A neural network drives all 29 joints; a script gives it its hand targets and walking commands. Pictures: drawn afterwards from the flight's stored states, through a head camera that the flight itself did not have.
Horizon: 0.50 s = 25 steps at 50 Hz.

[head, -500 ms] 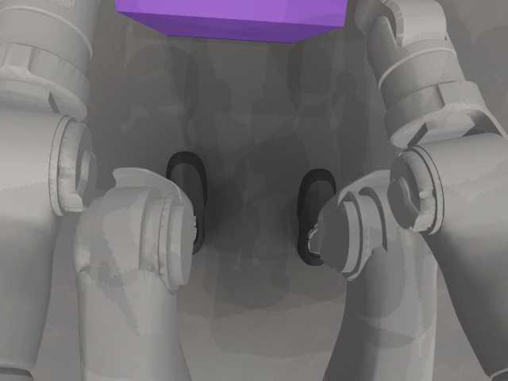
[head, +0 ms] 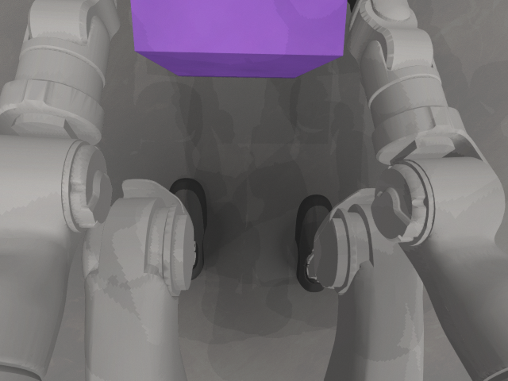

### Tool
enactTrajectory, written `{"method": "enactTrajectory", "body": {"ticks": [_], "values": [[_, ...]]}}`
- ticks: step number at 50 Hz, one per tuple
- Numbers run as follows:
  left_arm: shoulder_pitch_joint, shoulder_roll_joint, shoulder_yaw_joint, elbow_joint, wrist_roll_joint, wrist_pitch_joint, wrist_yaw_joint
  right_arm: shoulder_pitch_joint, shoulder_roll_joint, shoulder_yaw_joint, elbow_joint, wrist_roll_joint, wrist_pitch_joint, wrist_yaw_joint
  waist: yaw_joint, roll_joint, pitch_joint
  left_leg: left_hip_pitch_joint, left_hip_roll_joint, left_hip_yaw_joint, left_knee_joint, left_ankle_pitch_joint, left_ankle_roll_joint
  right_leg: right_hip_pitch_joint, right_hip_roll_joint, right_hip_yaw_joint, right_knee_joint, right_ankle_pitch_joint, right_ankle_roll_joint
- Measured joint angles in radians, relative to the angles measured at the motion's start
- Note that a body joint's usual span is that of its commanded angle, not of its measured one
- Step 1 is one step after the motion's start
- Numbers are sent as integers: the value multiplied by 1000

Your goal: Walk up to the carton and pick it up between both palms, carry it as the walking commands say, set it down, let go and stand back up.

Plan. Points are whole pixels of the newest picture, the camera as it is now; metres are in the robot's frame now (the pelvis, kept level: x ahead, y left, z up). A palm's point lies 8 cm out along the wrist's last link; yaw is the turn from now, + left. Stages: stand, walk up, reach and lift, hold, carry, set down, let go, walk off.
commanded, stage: reach and lift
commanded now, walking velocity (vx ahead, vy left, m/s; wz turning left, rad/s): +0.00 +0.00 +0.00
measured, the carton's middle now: out of the picture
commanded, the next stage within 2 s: none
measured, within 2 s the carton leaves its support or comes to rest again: leaves its support in 0.12 s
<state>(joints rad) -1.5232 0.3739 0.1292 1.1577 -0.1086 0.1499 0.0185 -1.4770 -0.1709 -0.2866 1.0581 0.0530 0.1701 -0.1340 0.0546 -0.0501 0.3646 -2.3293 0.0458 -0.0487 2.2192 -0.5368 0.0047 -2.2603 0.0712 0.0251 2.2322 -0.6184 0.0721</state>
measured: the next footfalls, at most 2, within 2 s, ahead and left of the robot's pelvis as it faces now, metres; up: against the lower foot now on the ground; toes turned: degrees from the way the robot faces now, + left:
none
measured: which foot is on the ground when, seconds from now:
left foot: down 0.00-1.00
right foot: down 0.00-1.00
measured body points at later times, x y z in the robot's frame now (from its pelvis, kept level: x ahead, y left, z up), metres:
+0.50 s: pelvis -0.02 -0.01 +0.03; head +0.35 +0.06 +0.26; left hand +0.54 +0.22 -0.14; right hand +0.56 -0.07 -0.12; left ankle +0.12 +0.13 -0.32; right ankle +0.11 -0.13 -0.32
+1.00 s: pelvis -0.01 -0.01 +0.06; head +0.35 +0.07 +0.30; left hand +0.54 +0.22 -0.09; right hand +0.55 -0.07 -0.09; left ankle +0.12 +0.13 -0.32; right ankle +0.11 -0.14 -0.32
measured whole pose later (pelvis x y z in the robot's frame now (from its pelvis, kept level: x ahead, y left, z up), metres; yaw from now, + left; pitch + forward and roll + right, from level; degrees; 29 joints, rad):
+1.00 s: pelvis -0.01 -0.01 +0.06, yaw +3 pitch +29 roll -5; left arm -1.50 0.28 0.21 0.78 0.02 0.35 0.08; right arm -1.35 -0.04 -0.48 0.56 -0.02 0.32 -0.16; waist 0.04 -0.03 0.52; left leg -2.06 -0.04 -0.10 2.05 -0.50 -0.04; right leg -1.95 0.08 0.02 2.06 -0.63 0.09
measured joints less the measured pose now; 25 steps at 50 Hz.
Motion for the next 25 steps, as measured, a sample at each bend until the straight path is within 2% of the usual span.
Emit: {"method": "enactTrajectory", "body": {"ticks": [5,13,15,18,25], "values": [[43,-11,4,-56,-1,14,1,19,2,10,-37,18,18,-13,-1,-3,-18,-6,0,0,-5,-2,-2,-8,13,7,-4,-1,6],[-39,27,-30,-141,-23,52,35,-68,-13,13,-124,59,38,-53,3,-31,170,121,-26,-24,-21,11,-34,119,31,6,-11,-2,8],[-34,22,-19,-138,-15,62,48,-63,7,-16,-130,50,41,-58,1,-35,161,124,-31,-27,-24,14,-39,122,27,3,-11,1,2],[-30,11,-16,-141,1,94,92,-55,34,-48,-134,20,55,-73,-4,-30,157,135,-43,-33,-33,21,-43,140,15,-4,-19,-2,-3],[-23,3,-23,-193,15,130,86,-4,66,-101,-232,-28,85,-60,-15,-25,158,174,-56,-38,-73,36,-38,192,2,-11,-65,5,-2]]}}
